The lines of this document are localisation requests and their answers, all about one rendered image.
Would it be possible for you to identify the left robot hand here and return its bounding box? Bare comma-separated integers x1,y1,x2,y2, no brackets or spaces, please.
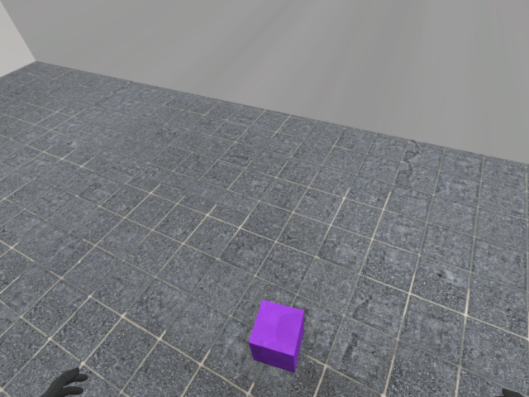
41,367,88,397

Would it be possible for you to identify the carton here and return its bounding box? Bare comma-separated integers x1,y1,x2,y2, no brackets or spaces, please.
249,300,304,373

